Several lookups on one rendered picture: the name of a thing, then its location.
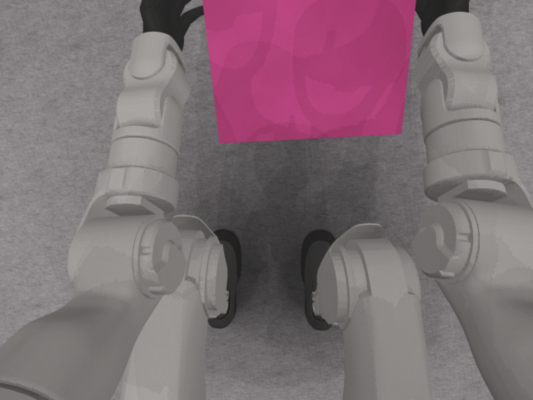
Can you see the right robot hand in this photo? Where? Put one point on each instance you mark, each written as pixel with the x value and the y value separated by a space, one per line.
pixel 429 10

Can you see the carton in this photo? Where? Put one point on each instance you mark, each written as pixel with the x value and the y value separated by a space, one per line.
pixel 304 69

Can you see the robot left forearm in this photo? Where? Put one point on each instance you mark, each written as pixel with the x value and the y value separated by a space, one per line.
pixel 146 137

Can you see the right robot shin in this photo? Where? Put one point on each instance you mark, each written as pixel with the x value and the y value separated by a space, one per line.
pixel 363 231

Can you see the left robot foot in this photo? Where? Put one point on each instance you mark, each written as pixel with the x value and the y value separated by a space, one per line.
pixel 233 256

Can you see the left robot hand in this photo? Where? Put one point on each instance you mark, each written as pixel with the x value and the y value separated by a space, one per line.
pixel 164 16

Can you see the robot right forearm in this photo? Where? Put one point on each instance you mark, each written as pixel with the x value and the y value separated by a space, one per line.
pixel 461 120

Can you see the left robot upper arm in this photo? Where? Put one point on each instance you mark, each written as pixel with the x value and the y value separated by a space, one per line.
pixel 120 268

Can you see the right robot upper arm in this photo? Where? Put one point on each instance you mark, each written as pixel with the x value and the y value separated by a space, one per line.
pixel 481 256

